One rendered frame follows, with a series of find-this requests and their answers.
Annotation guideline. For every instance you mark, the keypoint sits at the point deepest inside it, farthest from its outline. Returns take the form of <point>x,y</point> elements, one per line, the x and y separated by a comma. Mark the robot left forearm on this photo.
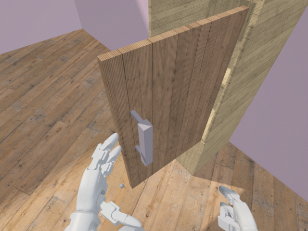
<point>83,221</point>

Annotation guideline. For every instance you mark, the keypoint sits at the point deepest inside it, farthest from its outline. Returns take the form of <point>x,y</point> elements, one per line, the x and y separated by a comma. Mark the cupboard door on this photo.
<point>172,80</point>

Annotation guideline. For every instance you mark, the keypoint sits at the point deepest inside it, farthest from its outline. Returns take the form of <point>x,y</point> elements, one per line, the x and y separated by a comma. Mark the handle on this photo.
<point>145,130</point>

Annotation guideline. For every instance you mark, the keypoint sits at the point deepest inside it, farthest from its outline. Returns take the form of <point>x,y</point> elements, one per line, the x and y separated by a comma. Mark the robot left hand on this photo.
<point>93,182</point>

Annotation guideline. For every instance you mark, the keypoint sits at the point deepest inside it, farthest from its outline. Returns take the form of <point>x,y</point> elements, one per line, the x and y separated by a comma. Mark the robot right hand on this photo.
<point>239,217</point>

